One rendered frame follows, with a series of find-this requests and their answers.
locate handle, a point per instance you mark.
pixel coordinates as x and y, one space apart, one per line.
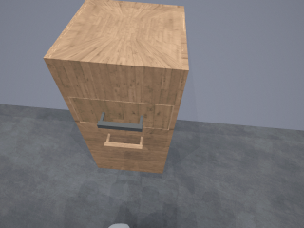
137 127
123 146

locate drawer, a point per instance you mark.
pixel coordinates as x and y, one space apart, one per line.
89 110

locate cabinet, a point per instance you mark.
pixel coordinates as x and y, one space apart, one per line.
123 51

